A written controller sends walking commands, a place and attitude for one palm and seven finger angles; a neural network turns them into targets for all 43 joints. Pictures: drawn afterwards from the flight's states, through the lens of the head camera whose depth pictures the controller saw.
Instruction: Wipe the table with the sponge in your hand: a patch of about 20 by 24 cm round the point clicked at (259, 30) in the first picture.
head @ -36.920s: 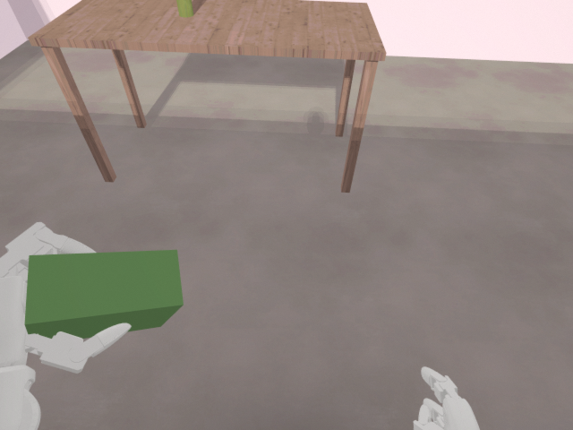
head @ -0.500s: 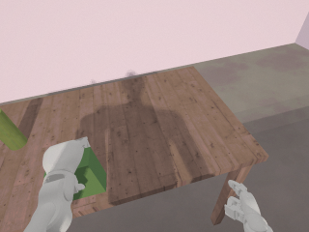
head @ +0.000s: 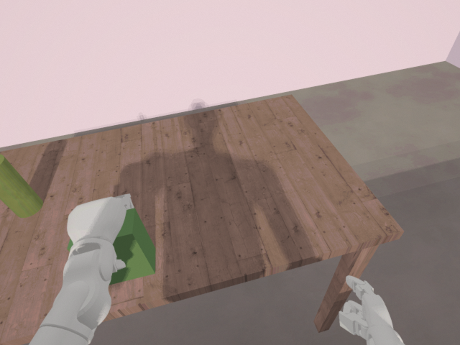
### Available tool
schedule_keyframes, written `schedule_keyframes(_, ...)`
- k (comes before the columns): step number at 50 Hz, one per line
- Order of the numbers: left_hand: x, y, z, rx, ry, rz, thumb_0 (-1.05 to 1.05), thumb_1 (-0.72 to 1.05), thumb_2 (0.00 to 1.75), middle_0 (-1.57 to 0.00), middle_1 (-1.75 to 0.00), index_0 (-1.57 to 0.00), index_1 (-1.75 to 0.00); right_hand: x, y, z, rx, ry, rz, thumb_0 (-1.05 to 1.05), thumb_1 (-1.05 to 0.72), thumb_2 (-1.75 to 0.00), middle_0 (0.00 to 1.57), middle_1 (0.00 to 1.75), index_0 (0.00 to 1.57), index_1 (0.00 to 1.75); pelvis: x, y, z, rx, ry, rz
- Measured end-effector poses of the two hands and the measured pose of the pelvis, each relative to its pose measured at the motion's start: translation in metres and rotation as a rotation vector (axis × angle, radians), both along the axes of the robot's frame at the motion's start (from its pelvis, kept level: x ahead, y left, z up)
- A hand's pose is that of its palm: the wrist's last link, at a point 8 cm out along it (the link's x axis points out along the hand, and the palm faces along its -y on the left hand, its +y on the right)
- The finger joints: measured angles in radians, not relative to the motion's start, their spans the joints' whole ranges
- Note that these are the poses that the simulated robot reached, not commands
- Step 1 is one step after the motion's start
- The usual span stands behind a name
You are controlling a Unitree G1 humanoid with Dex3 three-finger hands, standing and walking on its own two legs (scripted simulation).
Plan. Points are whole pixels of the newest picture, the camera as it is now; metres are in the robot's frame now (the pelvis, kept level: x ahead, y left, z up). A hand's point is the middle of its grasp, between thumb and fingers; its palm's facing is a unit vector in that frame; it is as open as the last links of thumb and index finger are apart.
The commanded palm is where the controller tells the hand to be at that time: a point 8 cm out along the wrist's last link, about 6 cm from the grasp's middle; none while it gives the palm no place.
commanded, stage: wipe forward along the first lane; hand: left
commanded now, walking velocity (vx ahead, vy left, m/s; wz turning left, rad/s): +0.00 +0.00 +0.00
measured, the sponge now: (121, 255) +0.25 +0.27 +0.00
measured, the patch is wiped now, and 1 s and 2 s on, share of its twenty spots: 0.05 0.25 0.35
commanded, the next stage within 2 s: slide across to the middle lane in 1.42 s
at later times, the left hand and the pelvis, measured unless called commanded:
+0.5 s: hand (118, 213) +0.31 +0.29 +0.05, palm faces -0.09 -0.02 -1.00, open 10.1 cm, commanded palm +0.30 +0.28 +0.09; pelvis -0.01 -0.01 -0.01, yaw +1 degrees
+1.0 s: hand (119, 194) +0.36 +0.31 +0.05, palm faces -0.12 +0.00 -0.99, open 10.1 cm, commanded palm +0.35 +0.31 +0.09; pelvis -0.01 -0.01 -0.01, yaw +0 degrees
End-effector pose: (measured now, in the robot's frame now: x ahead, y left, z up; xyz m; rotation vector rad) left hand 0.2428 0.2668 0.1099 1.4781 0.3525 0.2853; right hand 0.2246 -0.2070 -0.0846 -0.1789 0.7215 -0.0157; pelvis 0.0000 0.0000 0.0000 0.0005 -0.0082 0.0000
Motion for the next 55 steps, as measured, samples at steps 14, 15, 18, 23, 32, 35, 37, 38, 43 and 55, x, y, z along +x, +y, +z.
schedule_keyframes(14,0.029,0.004,-0.005,0.024,0.043,-0.002,-0.01,-0.51,1.05,-0.74,-1.32,-0.76,-1.31,-0.026,-0.022,-0.015,-0.011,0.067,-0.058,0.01,-0.91,-0.90,0.20,0.30,0.20,0.30,0.000,-0.005,-0.003,0.000,0.037,0.005)
schedule_keyframes(15,0.031,0.005,-0.005,0.023,0.042,-0.003,-0.01,-0.52,1.05,-0.74,-1.32,-0.76,-1.31,-0.028,-0.024,-0.016,-0.015,0.075,-0.063,0.01,-0.91,-0.90,0.20,0.30,0.20,0.30,0.000,-0.005,-0.003,0.000,0.039,0.003)
schedule_keyframes(18,0.035,0.007,-0.005,0.026,0.045,-0.003,-0.01,-0.52,1.05,-0.74,-1.31,-0.77,-1.31,-0.035,-0.031,-0.019,-0.028,0.096,-0.076,0.01,-0.91,-0.90,0.20,0.30,0.20,0.30,-0.001,-0.007,-0.004,-0.001,0.044,0.007)
schedule_keyframes(23,0.049,0.010,-0.003,0.046,0.058,-0.005,-0.01,-0.53,1.06,-0.74,-1.31,-0.77,-1.31,-0.047,-0.038,-0.025,-0.039,0.130,-0.094,0.01,-0.91,-0.90,0.20,0.30,0.20,0.30,-0.004,-0.008,-0.005,-0.002,0.060,0.010)
schedule_keyframes(32,0.070,0.014,-0.004,0.066,0.082,-0.014,0.00,-0.54,1.07,-0.75,-1.31,-0.78,-1.31,-0.070,-0.047,-0.034,-0.036,0.179,-0.136,0.01,-0.91,-0.90,0.20,0.30,0.20,0.30,-0.007,-0.010,-0.007,-0.003,0.089,0.006)
schedule_keyframes(35,0.075,0.016,-0.005,0.066,0.086,-0.018,0.00,-0.54,1.07,-0.75,-1.31,-0.78,-1.31,-0.077,-0.049,-0.036,-0.039,0.198,-0.145,0.01,-0.91,-0.90,0.20,0.30,0.20,0.30,-0.007,-0.010,-0.007,-0.003,0.096,0.006)
schedule_keyframes(37,0.078,0.018,-0.004,0.066,0.086,-0.019,0.00,-0.54,1.07,-0.75,-1.31,-0.78,-1.30,-0.081,-0.051,-0.038,-0.042,0.211,-0.151,0.01,-0.91,-0.90,0.20,0.30,0.20,0.30,-0.007,-0.010,-0.007,-0.004,0.100,0.006)
schedule_keyframes(38,0.080,0.019,-0.004,0.066,0.085,-0.019,0.00,-0.54,1.07,-0.75,-1.31,-0.78,-1.30,-0.084,-0.051,-0.038,-0.043,0.217,-0.154,0.01,-0.91,-0.90,0.20,0.30,0.20,0.30,-0.007,-0.010,-0.008,-0.004,0.103,0.006)
schedule_keyframes(43,0.090,0.025,-0.003,0.073,0.081,-0.018,0.00,-0.55,1.07,-0.75,-1.31,-0.78,-1.30,-0.093,-0.055,-0.040,-0.049,0.242,-0.172,0.01,-0.91,-0.90,0.20,0.30,0.20,0.30,-0.007,-0.009,-0.008,-0.006,0.114,0.003)
schedule_keyframes(55,0.118,0.038,-0.002,0.090,0.104,-0.020,0.01,-0.55,1.08,-0.76,-1.31,-0.78,-1.31,-0.109,-0.057,-0.041,-0.074,0.294,-0.204,0.01,-0.91,-0.90,0.20,0.30,0.20,0.30,-0.005,-0.003,-0.009,-0.012,0.147,0.004)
